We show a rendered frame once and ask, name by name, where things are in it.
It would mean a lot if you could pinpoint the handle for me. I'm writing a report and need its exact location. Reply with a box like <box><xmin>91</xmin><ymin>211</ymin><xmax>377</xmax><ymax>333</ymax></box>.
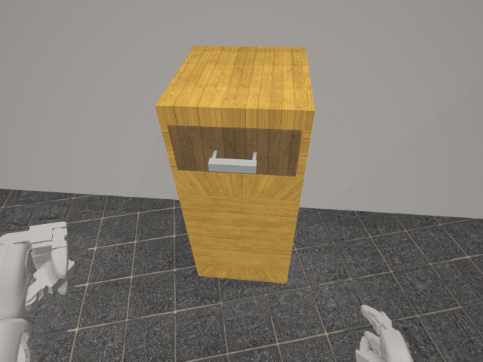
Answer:
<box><xmin>208</xmin><ymin>150</ymin><xmax>257</xmax><ymax>173</ymax></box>

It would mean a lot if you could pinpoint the robot left hand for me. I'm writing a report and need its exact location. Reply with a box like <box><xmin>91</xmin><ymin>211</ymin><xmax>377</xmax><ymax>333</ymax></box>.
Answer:
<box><xmin>0</xmin><ymin>222</ymin><xmax>74</xmax><ymax>320</ymax></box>

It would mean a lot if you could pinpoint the robot right hand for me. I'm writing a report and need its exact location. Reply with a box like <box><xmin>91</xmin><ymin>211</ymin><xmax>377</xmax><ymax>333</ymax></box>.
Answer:
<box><xmin>355</xmin><ymin>305</ymin><xmax>414</xmax><ymax>362</ymax></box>

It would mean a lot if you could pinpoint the drawer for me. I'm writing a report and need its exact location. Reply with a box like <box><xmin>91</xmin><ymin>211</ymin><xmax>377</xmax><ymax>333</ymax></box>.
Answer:
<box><xmin>169</xmin><ymin>125</ymin><xmax>302</xmax><ymax>176</ymax></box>

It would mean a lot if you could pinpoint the cabinet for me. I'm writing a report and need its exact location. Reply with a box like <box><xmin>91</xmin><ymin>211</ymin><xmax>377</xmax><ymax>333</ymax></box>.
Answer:
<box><xmin>155</xmin><ymin>46</ymin><xmax>315</xmax><ymax>284</ymax></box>

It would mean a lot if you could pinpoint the robot left forearm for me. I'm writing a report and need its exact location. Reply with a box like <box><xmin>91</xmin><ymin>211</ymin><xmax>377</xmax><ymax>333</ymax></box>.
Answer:
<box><xmin>0</xmin><ymin>318</ymin><xmax>34</xmax><ymax>362</ymax></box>

